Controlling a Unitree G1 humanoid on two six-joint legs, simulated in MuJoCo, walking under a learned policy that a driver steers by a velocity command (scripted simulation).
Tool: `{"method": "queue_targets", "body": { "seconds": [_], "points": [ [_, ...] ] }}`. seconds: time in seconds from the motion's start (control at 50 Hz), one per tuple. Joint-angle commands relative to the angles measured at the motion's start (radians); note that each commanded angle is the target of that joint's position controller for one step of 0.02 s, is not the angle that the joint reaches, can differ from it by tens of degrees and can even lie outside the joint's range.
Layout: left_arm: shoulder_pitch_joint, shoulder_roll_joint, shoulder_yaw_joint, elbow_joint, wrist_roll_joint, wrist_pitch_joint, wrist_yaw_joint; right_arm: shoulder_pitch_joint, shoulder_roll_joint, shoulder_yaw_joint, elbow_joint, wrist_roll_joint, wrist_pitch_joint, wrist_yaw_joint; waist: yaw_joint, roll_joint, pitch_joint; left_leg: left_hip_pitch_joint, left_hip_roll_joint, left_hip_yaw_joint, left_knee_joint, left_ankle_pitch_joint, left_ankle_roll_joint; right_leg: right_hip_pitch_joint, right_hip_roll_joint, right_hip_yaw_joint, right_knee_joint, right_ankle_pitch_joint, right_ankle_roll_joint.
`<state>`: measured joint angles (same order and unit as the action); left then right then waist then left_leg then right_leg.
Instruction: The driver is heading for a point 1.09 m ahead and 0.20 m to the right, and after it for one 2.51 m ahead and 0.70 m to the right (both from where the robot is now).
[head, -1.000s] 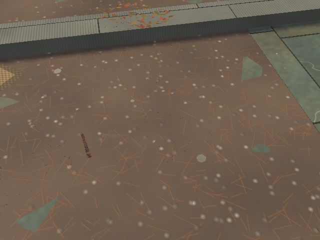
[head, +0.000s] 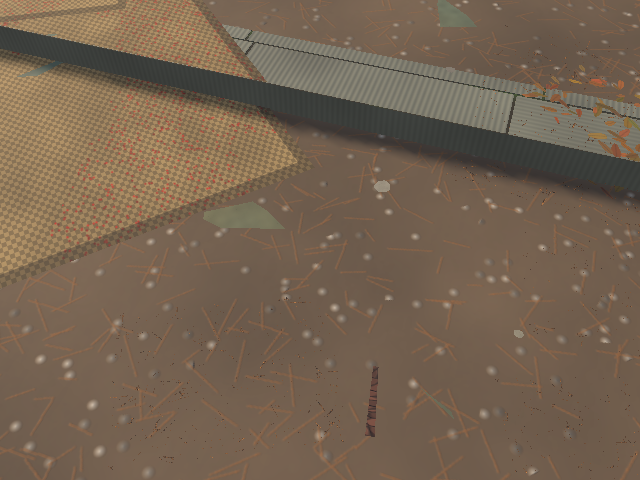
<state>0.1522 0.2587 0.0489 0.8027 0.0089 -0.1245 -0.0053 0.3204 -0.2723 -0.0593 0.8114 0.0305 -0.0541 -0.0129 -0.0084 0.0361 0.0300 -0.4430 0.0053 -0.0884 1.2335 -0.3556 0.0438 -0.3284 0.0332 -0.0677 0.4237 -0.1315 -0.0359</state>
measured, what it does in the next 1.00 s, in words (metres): walks ahead, turning right: left foot, then right foot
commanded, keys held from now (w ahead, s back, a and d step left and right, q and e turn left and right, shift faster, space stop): w+q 0.02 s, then w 0.04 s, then w+e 0.94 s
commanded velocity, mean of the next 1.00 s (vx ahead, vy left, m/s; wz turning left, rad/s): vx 0.50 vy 0.00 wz -0.27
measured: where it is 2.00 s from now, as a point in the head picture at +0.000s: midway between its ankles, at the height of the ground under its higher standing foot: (416, 270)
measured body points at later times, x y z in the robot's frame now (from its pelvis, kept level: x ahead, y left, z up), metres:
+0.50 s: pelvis +0.26 +0.07 +0.00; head +0.28 +0.08 +0.45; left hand +0.34 +0.34 -0.13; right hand +0.37 -0.20 -0.09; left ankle +0.29 +0.17 -0.74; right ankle +0.20 -0.09 -0.64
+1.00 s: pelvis +0.50 -0.04 -0.01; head +0.54 -0.06 +0.44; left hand +0.73 +0.17 -0.11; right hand +0.50 -0.33 -0.13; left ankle +0.45 +0.16 -0.63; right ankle +0.53 -0.12 -0.74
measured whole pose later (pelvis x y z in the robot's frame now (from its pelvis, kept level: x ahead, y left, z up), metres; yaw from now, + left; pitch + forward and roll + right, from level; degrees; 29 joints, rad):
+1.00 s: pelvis +0.50 -0.04 -0.01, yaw -22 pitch +2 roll +1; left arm 0.19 0.28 0.08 0.73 -0.02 -0.05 -0.04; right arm 0.23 -0.28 -0.06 0.79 0.02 -0.12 -0.01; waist -0.01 0.01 0.06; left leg -0.39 0.07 -0.02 1.24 -0.40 0.00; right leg -0.40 0.08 -0.03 0.56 -0.19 -0.10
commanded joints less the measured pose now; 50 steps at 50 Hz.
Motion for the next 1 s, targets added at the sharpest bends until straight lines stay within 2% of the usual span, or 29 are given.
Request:
{"method": "queue_targets", "body": {
  "seconds": [0.02,0.08,0.14,0.18,0.24,0.28,0.32,0.34,0.36,0.38,0.4,0.42,0.44,0.46,0.48,0.54,0.64,0.72,0.78,0.82,0.84,0.86,0.88,0.9,0.92,0.94,0.96,0.98,1.0],
  "points": [
    [0.031,0.084,0.024,-0.02,0.0,-0.014,-0.005,0.032,-0.035,-0.015,-0.083,0.005,0.006,0.005,0.0,-0.11,-0.047,-0.18,0.124,-0.028,-0.004,0.056,-0.001,0.164,-0.287,0.264,-0.269,0.022,-0.17],
    [0.082,0.122,0.037,0.022,-0.007,-0.024,-0.013,-0.033,-0.012,-0.003,-0.121,-0.013,0.011,0.001,0.006,-0.071,-0.015,-0.227,0.13,-0.037,-0.135,0.115,-0.008,0.145,-0.295,0.203,-0.313,0.098,-0.209],
    [0.096,0.144,0.038,0.038,-0.021,-0.009,-0.013,-0.126,-0.013,0.009,-0.15,-0.026,-0.011,0.014,0.014,-0.066,0.0,-0.229,0.136,0.019,-0.35,0.262,-0.013,0.167,-0.261,0.145,-0.318,0.143,-0.207],
    [0.116,0.16,0.037,0.042,-0.033,0.004,-0.012,-0.217,-0.01,0.016,-0.168,-0.024,-0.027,0.025,0.045,-0.071,0.017,-0.163,0.105,0.067,-0.496,0.33,-0.024,0.142,-0.227,0.107,-0.297,0.148,-0.183],
    [0.193,0.192,0.04,0.066,-0.042,0.02,-0.011,-0.306,-0.03,0.016,-0.202,-0.01,-0.04,0.039,0.075,-0.098,0.022,-0.115,0.071,0.079,-0.616,0.319,-0.036,0.193,-0.258,0.148,-0.255,0.105,-0.167],
    [0.204,0.2,0.041,0.076,-0.046,0.031,-0.008,-0.304,-0.066,0.004,-0.212,-0.005,-0.049,0.044,0.054,-0.124,0.011,-0.064,0.053,0.074,-0.686,0.274,-0.02,0.235,-0.287,0.191,-0.204,0.07,-0.145],
    [0.192,0.194,0.035,0.077,-0.043,0.042,-0.003,-0.17,-0.114,-0.024,-0.173,-0.011,-0.055,0.037,-0.032,-0.125,-0.056,0.161,0.015,0.101,-0.756,0.253,0.009,0.205,-0.253,0.175,-0.054,0.17,-0.104],
    [0.189,0.145,0.018,0.068,-0.031,0.039,-0.003,-0.013,-0.173,-0.052,-0.137,-0.021,-0.055,0.025,-0.104,-0.092,-0.159,0.395,0.076,0.044,-0.746,0.263,0.047,0.108,-0.189,0.122,0.166,0.168,-0.065],
    [0.206,0.045,-0.013,0.029,-0.005,0.03,-0.003,0.135,-0.267,-0.075,-0.125,-0.047,-0.046,0.01,-0.135,0.116,-0.31,0.698,0.329,-0.251,-0.758,0.232,0.124,-0.168,-0.086,0.04,0.539,-0.151,-0.003],
    [0.282,0.024,-0.019,0.021,-0.04,0.014,-0.001,0.164,-0.272,-0.071,-0.118,-0.055,-0.043,0.017,-0.102,0.296,-0.4,0.786,0.454,-0.626,-0.906,0.087,0.234,-0.388,-0.006,0.132,0.785,-0.459,0.01],
    [0.256,0.122,0.009,0.032,-0.064,0.014,0.002,0.115,-0.179,-0.047,-0.121,-0.043,-0.049,0.025,-0.097,0.173,-0.287,0.693,0.422,-0.541,-0.925,0.032,0.21,-0.463,-0.062,0.203,0.886,-0.401,0.005],
    [0.198,0.137,0.017,0.018,-0.064,0.018,0.002,0.052,-0.125,-0.03,-0.125,-0.031,-0.052,0.029,-0.076,0.134,-0.189,0.583,0.38,-0.374,-0.934,0.067,0.175,-0.479,-0.101,0.183,0.882,-0.311,-0.003],
    [0.17,0.122,0.019,0.019,-0.052,0.028,0.007,-0.022,-0.093,-0.02,-0.125,-0.031,-0.055,0.034,-0.043,0.073,-0.134,0.472,0.331,-0.268,-0.967,0.128,0.152,-0.438,-0.136,0.174,0.843,-0.231,0.002],
    [0.161,0.116,0.026,0.017,-0.041,0.04,0.008,-0.068,-0.062,-0.014,-0.122,-0.032,-0.061,0.037,-0.016,0.086,-0.088,0.396,0.294,-0.179,-1.003,0.195,0.139,-0.404,-0.16,0.179,0.795,-0.175,0.005],
    [0.173,0.099,0.027,0.018,-0.042,0.055,0.004,-0.093,-0.053,-0.014,-0.114,-0.037,-0.066,0.037,0.007,0.095,-0.07,0.342,0.274,-0.111,-1.033,0.248,0.131,-0.355,-0.171,0.178,0.777,-0.135,0.009],
    [0.147,0.058,0.025,-0.005,-0.041,0.08,-0.003,-0.084,-0.071,-0.028,-0.083,-0.044,-0.081,0.024,0.025,0.046,-0.038,0.317,0.269,0.016,-1.074,0.415,0.143,-0.369,-0.169,0.18,0.739,-0.051,0.021],
    [0.015,0.036,0.018,-0.063,-0.031,0.083,-0.022,-0.048,-0.114,-0.044,-0.041,-0.044,-0.069,-0.001,-0.004,0.023,0.015,0.355,0.265,0.162,-1.101,0.416,0.129,-0.408,-0.155,0.156,0.477,0.14,0.026],
    [-0.125,0.03,0.008,-0.124,-0.028,0.081,-0.048,0.0,-0.149,-0.056,-0.014,-0.03,-0.053,-0.01,-0.053,0.007,0.064,0.42,0.289,0.234,-1.093,0.401,0.114,-0.406,-0.146,0.081,0.325,0.161,0.002],
    [-0.175,0.043,0.011,-0.165,-0.031,0.082,-0.063,0.019,-0.169,-0.064,0.004,-0.015,-0.034,-0.009,-0.057,0.016,0.074,0.505,0.309,0.27,-1.033,0.483,0.092,-0.396,-0.128,0.032,0.264,0.058,-0.035],
    [-0.143,0.069,0.025,-0.177,-0.032,0.085,-0.067,0.003,-0.199,-0.07,0.002,-0.009,-0.021,-0.011,-0.019,0.047,0.026,0.526,0.306,0.303,-0.915,0.795,0.071,-0.282,-0.068,-0.03,0.249,-0.042,-0.073],
    [-0.067,0.096,0.041,-0.166,-0.034,0.088,-0.064,-0.007,-0.214,-0.074,-0.002,-0.005,-0.013,-0.013,0.027,0.063,-0.028,0.523,0.296,0.319,-0.794,0.963,0.059,-0.171,-0.022,-0.062,0.245,-0.085,-0.096],
    [0.083,0.142,0.07,-0.13,-0.038,0.088,-0.058,-0.027,-0.218,-0.072,-0.007,0.0,-0.004,-0.015,0.114,0.049,-0.106,0.468,0.26,0.347,-0.593,1.025,0.033,0.039,0.033,-0.081,0.177,-0.041,-0.13],
    [0.254,0.226,0.11,-0.084,-0.036,0.096,-0.037,-0.018,-0.195,-0.061,-0.022,-0.013,-0.009,-0.019,0.186,-0.019,-0.198,0.245,0.219,0.347,-0.302,0.806,-0.017,0.352,-0.004,0.041,0.149,-0.001,-0.177],
    [0.238,0.355,0.129,-0.087,-0.042,0.093,-0.025,0.073,-0.032,-0.012,-0.081,-0.055,-0.035,-0.006,0.06,-0.315,-0.258,-0.228,0.027,0.278,0.077,-0.164,-0.086,0.677,-0.282,0.604,0.066,-0.113,-0.35],
    [0.278,0.295,0.105,-0.123,-0.029,0.075,-0.03,-0.007,-0.086,-0.011,-0.099,-0.017,-0.082,0.007,0.119,-0.206,-0.425,-0.335,-0.023,0.013,0.205,-0.25,-0.069,0.742,-0.376,0.93,-0.121,-0.254,-0.411],
    [0.252,0.226,0.086,-0.109,-0.021,0.061,-0.036,-0.121,-0.139,-0.026,-0.13,0.022,-0.1,0.012,0.137,-0.135,-0.286,-0.426,0.022,-0.005,0.197,-0.149,-0.043,0.672,-0.354,0.795,-0.148,-0.174,-0.348],
    [0.191,0.191,0.075,-0.116,-0.029,0.054,-0.035,-0.132,-0.127,-0.019,-0.133,0.011,-0.108,0.007,0.092,-0.083,-0.196,-0.401,0.066,-0.002,0.113,-0.056,-0.025,0.523,-0.312,0.659,-0.137,-0.083,-0.312],
    [0.11,0.15,0.063,-0.132,-0.03,0.054,-0.034,-0.126,-0.132,-0.025,-0.116,-0.019,-0.106,-0.003,0.044,-0.041,-0.138,-0.325,0.103,-0.002,0.03,0.0,-0.028,0.373,-0.267,0.549,-0.136,0.017,-0.279],
    [0.064,0.124,0.053,-0.153,-0.019,0.053,-0.03,-0.1,-0.144,-0.034,-0.111,-0.032,-0.094,-0.005,0.005,-0.06,-0.121,-0.244,0.126,-0.01,-0.023,0.037,-0.032,0.269,-0.236,0.484,-0.156,0.098,-0.268]
  ]
}}
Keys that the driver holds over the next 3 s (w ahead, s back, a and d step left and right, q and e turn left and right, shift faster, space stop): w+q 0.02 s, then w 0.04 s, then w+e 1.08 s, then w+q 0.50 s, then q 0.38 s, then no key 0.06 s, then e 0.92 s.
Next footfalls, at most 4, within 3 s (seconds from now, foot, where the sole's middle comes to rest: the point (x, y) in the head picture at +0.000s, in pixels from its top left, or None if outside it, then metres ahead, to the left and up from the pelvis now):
0.34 left None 0.33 0.17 -0.77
0.88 right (398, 427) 0.57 -0.13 -0.77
1.42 left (371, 287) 0.93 -0.10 -0.77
1.90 right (457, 237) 1.09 -0.33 -0.77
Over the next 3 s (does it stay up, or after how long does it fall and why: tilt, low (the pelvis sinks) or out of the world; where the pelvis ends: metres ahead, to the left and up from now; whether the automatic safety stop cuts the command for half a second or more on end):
stays up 1.00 -0.27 0.01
